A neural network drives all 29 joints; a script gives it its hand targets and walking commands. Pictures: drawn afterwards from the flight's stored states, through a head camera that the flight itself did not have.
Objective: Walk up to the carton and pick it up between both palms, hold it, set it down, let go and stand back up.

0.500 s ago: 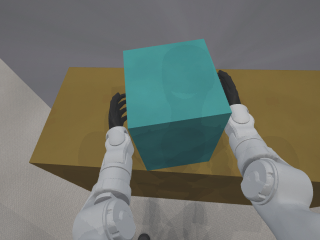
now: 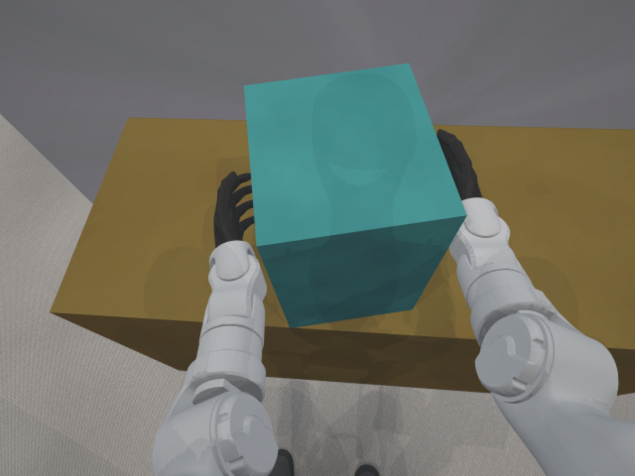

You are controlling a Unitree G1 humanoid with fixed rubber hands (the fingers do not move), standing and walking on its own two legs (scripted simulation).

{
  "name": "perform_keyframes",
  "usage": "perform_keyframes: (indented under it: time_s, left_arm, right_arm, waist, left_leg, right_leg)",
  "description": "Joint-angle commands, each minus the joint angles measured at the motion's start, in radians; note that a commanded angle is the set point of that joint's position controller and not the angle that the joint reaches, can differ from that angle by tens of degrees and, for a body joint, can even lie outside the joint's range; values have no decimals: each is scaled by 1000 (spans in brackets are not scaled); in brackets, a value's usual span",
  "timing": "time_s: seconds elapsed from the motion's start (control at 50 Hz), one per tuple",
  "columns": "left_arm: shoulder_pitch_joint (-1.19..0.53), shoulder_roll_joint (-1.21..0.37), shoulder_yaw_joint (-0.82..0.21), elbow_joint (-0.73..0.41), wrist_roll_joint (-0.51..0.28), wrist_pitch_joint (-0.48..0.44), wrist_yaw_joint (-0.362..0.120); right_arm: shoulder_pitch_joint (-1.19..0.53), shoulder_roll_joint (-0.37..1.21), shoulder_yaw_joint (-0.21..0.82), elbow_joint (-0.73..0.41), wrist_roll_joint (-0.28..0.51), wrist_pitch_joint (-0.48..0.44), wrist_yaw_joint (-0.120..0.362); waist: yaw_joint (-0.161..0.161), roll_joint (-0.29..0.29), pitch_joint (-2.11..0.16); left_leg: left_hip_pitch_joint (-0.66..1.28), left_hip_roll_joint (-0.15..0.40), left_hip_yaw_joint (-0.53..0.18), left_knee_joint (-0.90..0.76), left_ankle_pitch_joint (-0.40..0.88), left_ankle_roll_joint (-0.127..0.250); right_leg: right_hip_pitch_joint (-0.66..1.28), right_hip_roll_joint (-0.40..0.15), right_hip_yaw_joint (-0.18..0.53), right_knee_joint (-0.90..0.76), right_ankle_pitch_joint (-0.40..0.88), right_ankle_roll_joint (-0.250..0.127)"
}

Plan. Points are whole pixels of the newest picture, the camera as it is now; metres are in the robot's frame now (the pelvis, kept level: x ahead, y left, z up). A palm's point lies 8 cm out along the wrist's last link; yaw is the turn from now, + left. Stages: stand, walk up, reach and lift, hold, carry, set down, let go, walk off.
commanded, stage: set down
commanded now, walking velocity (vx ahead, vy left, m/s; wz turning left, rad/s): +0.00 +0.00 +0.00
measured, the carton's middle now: (341, 214) +0.47 +0.05 -0.02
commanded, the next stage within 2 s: none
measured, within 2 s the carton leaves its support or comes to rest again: neither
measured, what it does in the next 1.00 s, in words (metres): stands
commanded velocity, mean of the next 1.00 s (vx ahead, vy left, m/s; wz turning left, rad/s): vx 0.00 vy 0.00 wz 0.00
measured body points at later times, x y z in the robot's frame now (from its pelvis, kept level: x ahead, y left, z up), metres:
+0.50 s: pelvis +0.01 +0.00 +0.00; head +0.14 +0.01 +0.43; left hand +0.41 +0.18 +0.01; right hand +0.49 -0.10 +0.03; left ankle +0.00 +0.15 -0.73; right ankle +0.00 -0.06 -0.74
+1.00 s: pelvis +0.01 +0.00 +0.00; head +0.15 +0.02 +0.43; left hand +0.41 +0.18 +0.00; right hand +0.49 -0.10 +0.03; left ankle +0.00 +0.15 -0.73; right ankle +0.00 -0.06 -0.74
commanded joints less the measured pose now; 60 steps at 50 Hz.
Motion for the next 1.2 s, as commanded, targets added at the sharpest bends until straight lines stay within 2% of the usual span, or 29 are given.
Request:
perform_keyframes:
  time_s: [0.0, 0.58, 0.98, 1.18]
  left_arm:
    - [-592, -319, -254, -112, 30, -51, -38]
    - [-431, -345, -205, -119, 109, -36, -51]
    - [-358, -332, -162, -107, 147, -43, -47]
    - [-328, -276, -127, -88, 150, -49, -39]
  right_arm:
    - [-451, 391, 162, 15, -62, -19, 116]
    - [-339, 443, 124, -45, -111, -13, 114]
    - [-288, 440, 112, -59, -112, -8, 113]
    - [-279, 383, 112, -66, -94, 2, 106]
  waist:
    - [13, -104, -749]
    - [12, -93, -613]
    - [15, -70, -562]
    - [19, -79, -543]
  left_leg:
    - [267, -50, 72, 48, 270, 64]
    - [287, -53, 76, 48, 306, 93]
    - [298, -50, 72, 62, 341, 98]
    - [271, -53, 72, 64, 336, 103]
  right_leg:
    - [561, -40, -21, 69, 535, 122]
    - [542, -52, -12, 54, 529, 117]
    - [493, -51, -11, 38, 473, 101]
    - [500, -53, 2, 37, 460, 100]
